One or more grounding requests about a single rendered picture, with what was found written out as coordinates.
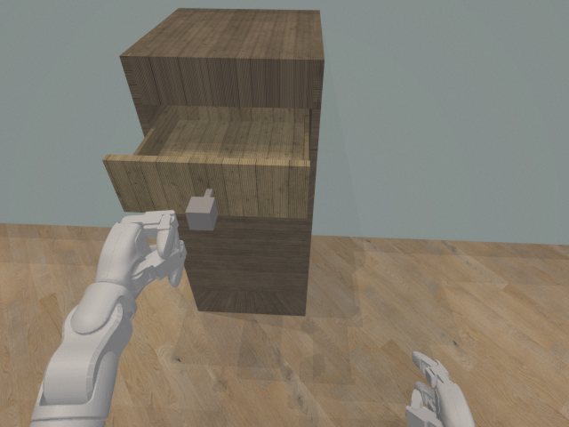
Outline robot left forearm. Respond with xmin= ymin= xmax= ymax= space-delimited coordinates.
xmin=29 ymin=282 xmax=137 ymax=427

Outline robot left hand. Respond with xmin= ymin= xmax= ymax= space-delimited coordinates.
xmin=95 ymin=210 xmax=187 ymax=300

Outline handle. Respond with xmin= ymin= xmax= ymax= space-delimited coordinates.
xmin=185 ymin=189 xmax=218 ymax=230

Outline robot right hand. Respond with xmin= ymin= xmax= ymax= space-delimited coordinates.
xmin=406 ymin=351 xmax=476 ymax=427

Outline drawer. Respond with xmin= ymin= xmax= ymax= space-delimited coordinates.
xmin=102 ymin=105 xmax=310 ymax=219

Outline cabinet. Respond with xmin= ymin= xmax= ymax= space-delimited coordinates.
xmin=119 ymin=8 xmax=325 ymax=316

